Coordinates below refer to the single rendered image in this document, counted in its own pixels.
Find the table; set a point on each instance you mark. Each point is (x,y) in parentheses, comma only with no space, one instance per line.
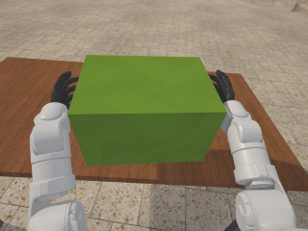
(26,86)

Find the carton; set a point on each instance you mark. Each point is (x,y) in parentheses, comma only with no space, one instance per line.
(132,110)

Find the right robot upper arm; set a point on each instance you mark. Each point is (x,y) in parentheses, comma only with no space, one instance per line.
(264,210)

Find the robot right forearm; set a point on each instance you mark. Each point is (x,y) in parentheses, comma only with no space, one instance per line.
(253,169)

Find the left robot hand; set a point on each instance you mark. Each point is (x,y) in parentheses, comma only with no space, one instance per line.
(61,90)

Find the right robot hand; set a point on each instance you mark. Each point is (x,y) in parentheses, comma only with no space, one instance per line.
(223,86)

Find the robot left forearm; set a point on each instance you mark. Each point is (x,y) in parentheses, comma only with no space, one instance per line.
(50,157)

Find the left robot upper arm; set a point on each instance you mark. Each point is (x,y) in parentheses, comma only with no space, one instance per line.
(66,215)

